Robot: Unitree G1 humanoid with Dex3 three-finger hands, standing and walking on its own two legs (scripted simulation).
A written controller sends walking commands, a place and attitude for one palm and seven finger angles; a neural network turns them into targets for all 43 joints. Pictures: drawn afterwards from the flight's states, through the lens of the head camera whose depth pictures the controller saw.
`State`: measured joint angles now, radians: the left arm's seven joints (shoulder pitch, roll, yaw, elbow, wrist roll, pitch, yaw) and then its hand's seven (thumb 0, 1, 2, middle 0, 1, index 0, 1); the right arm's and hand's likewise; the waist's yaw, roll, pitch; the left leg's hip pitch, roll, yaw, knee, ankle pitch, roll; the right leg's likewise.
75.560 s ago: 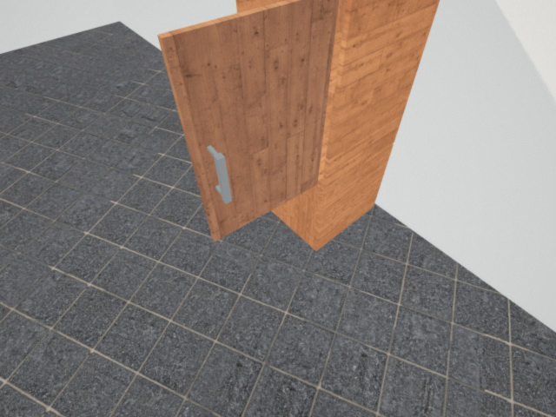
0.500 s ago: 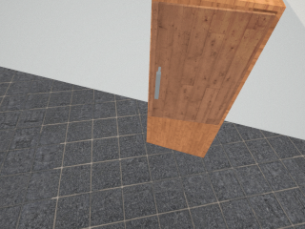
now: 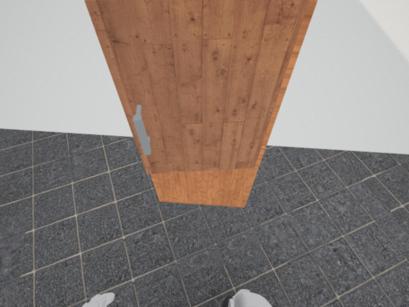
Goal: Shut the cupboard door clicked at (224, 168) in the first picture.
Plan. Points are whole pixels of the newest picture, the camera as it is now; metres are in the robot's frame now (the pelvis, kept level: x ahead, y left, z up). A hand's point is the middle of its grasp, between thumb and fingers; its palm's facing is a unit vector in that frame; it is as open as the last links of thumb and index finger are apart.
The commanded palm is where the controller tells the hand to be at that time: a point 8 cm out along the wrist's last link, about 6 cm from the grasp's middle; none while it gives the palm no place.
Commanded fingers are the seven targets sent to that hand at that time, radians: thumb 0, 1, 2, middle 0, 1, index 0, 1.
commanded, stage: take the last steps up to it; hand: left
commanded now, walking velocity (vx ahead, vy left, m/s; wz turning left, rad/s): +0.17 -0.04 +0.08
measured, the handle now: (143, 131) +0.54 +0.17 -0.05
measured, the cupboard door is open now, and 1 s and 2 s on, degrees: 8 8 8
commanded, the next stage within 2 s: come to a stop and stand still in 0.06 s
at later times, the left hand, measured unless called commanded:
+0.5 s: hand (133, 305) +0.14 +0.16 -0.16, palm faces +0.10 -0.97 -0.21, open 7.3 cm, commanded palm none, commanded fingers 0.00 0.90 0.90 -0.20 -0.30 -0.20 -0.30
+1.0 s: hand out of the picture +0.10 +0.13 -0.15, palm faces +0.10 -0.97 -0.23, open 7.4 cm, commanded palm none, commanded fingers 0.00 0.90 0.90 -0.20 -0.30 -0.20 -0.30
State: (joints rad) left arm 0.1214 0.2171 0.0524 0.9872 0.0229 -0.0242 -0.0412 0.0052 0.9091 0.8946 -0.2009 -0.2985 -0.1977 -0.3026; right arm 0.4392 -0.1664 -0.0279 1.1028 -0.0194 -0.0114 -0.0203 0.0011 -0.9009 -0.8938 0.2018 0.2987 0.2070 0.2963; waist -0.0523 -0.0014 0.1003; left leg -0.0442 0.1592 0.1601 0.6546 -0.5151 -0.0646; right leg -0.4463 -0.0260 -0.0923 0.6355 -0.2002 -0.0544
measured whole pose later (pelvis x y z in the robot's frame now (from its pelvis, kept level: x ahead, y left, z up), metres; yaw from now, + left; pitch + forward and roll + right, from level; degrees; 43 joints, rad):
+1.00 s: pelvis +0.06 -0.06 +0.01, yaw +4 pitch -2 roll +0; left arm 0.29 0.19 0.00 0.91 0.03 0.00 0.03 0.01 0.90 0.89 -0.21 -0.30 -0.21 -0.30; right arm 0.22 -0.20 -0.04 0.91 -0.02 0.05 0.02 0.00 -0.91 -0.89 0.20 0.30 0.20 0.30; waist 0.01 0.00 0.01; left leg -0.28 0.00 0.05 0.65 -0.35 0.00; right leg -0.23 0.01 -0.04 0.58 -0.31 -0.03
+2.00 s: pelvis +0.11 -0.05 +0.02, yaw +1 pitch -1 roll +0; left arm 0.27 0.17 -0.01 1.10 0.01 -0.01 0.04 0.01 0.92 0.89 -0.20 -0.30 -0.20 -0.30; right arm 0.22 -0.15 0.01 1.12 -0.01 -0.01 -0.05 0.00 -0.93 -0.89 0.20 0.30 0.20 0.30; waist 0.00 -0.03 0.03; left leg -0.14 -0.01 0.10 0.47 -0.32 0.04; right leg -0.12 0.00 -0.02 0.47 -0.34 -0.01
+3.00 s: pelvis +0.04 -0.06 -0.03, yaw +5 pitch +9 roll +1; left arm 0.21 0.13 0.08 0.29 -0.22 -0.52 -0.16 0.01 0.92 0.89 -0.33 -0.44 -0.32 -0.44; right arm 0.22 -0.25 -0.04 0.69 0.00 -0.31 0.00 0.01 -0.91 -0.89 0.20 0.30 0.21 0.30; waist -0.04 -0.05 -0.13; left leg -0.70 -0.03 0.07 0.92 -0.39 0.04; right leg -0.69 -0.02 -0.04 0.97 -0.44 -0.03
